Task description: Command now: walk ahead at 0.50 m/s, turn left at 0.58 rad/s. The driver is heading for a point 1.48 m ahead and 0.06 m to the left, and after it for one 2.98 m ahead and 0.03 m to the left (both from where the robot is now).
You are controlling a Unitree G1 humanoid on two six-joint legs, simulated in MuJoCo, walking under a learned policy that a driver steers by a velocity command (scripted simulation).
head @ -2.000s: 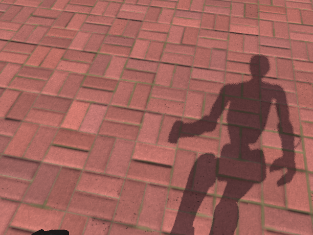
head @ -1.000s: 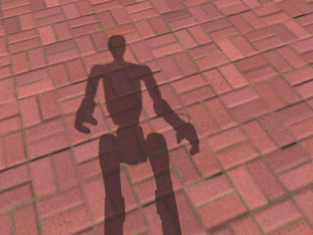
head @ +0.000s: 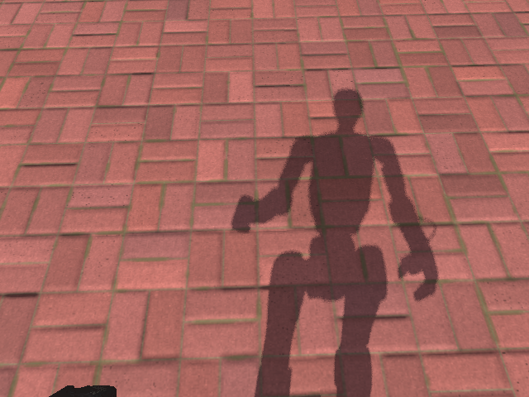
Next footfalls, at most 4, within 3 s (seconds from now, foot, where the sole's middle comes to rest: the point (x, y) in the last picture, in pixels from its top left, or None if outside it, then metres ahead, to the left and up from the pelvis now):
0.42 left None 0.36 0.19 -0.77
0.98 right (253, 316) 0.71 0.04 -0.77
1.40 left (190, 241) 0.97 0.23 -0.77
1.80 right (260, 271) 0.85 0.02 -0.77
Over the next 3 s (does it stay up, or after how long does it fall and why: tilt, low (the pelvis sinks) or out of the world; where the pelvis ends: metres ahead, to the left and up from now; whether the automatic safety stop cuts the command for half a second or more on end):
stays up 1.35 -0.04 0.01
